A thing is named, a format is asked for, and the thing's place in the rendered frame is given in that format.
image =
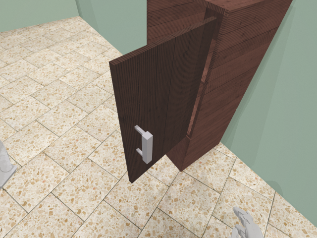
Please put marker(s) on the handle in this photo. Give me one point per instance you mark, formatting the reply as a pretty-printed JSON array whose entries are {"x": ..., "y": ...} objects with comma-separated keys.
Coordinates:
[{"x": 147, "y": 145}]

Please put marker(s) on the left robot hand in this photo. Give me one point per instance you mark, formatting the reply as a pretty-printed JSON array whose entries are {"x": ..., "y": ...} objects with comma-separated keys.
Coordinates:
[{"x": 6, "y": 168}]

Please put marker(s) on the right robot hand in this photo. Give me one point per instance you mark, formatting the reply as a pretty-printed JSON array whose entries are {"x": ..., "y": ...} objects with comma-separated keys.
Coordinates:
[{"x": 251, "y": 229}]

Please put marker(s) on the cupboard door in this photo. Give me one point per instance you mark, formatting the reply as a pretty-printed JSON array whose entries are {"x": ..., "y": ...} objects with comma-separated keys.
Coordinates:
[{"x": 155, "y": 87}]

